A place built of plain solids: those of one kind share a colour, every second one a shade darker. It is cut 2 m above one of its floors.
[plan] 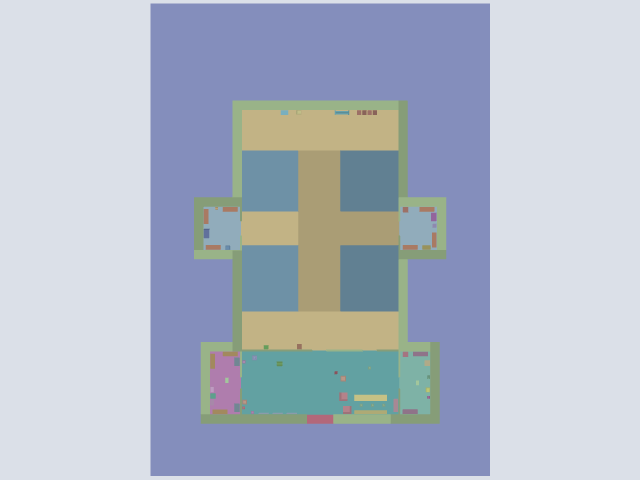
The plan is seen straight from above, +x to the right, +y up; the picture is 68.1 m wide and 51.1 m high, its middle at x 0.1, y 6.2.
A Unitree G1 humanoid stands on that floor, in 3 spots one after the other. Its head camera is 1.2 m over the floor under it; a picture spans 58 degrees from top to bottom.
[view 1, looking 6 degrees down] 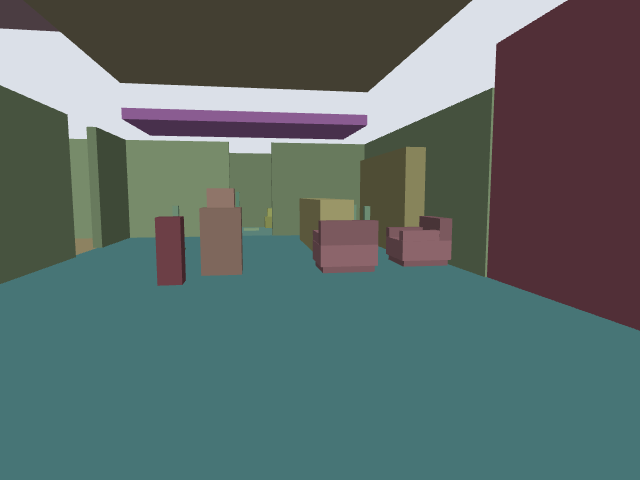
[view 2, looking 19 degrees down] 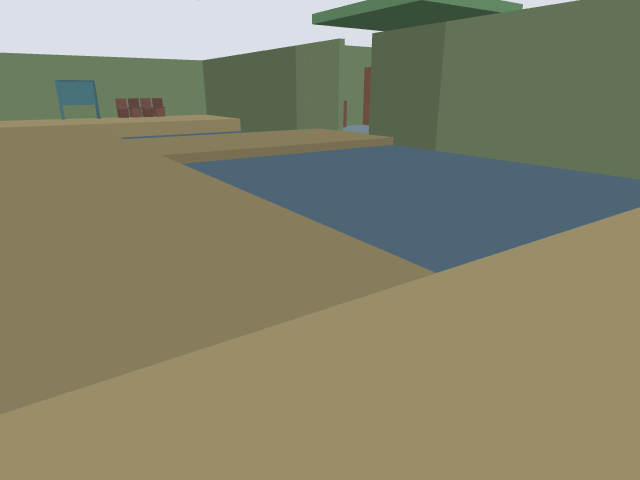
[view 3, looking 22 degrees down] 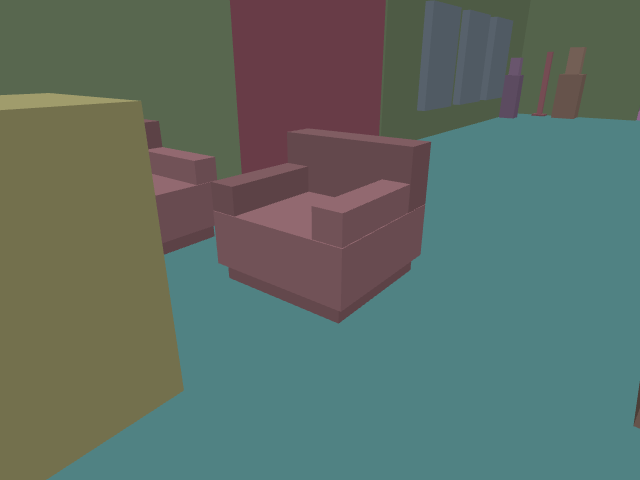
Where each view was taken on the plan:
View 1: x -4.25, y -9.01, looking -9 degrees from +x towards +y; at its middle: armchair_foyer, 6.61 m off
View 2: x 0.02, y -3.26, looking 56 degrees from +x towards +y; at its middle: floor_gang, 3.68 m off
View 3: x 4.50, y -9.01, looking -142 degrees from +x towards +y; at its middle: armchair_foyer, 2.02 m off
